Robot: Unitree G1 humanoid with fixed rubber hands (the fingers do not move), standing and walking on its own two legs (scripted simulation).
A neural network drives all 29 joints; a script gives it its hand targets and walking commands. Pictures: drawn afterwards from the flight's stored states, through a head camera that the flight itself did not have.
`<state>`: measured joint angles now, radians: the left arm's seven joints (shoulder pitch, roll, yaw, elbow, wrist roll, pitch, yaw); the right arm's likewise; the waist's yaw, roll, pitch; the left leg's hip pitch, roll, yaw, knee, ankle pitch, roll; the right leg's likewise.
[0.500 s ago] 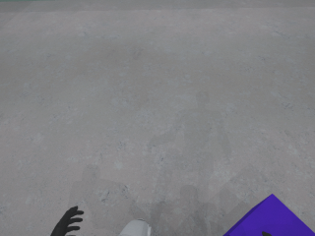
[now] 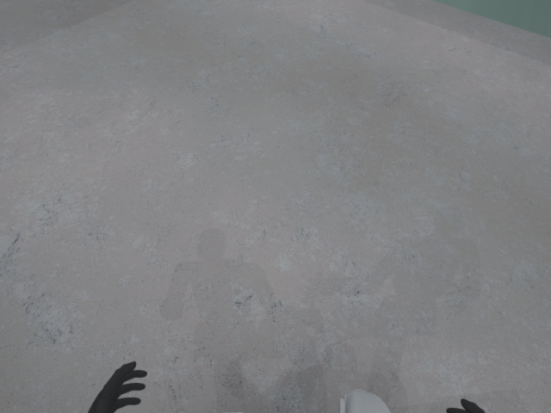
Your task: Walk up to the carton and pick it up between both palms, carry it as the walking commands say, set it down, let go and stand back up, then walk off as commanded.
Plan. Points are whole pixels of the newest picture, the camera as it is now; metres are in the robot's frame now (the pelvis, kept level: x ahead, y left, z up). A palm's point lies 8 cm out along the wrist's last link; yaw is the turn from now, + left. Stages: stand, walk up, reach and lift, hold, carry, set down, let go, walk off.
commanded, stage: walk off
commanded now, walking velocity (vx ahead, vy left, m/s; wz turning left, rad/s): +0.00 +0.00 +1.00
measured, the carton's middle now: out of the picture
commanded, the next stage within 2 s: none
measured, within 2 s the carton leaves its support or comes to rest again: neither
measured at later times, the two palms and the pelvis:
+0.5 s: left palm out of the picture +0.02 +0.22 -0.07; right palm (457, 351) +0.24 -0.28 -0.11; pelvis +0.03 -0.09 +0.01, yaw +28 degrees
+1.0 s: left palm out of the picture -0.13 +0.23 -0.11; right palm (367, 313) +0.29 -0.13 -0.09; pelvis +0.01 -0.04 +0.00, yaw +55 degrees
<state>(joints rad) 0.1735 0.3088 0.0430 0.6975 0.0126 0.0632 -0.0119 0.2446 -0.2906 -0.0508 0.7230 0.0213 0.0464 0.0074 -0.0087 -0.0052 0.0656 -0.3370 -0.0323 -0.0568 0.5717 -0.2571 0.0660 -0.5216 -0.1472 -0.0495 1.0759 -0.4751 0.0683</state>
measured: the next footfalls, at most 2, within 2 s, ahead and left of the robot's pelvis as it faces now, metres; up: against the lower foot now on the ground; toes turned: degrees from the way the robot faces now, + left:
right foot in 0.34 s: +0.11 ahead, -0.18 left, +0.00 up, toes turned +17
left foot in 0.80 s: -0.01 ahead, +0.05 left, +0.00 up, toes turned +52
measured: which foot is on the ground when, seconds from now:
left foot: down 0.00-0.34, up 0.36-0.78, down 0.80-1.00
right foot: up 0.00-0.32, down 0.34-0.80, up 0.82-1.00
